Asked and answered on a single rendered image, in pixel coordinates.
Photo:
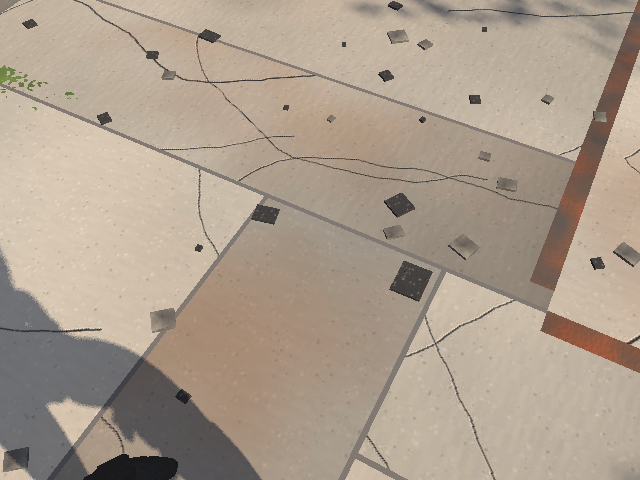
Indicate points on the left robot hand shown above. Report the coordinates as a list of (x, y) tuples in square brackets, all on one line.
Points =
[(137, 468)]

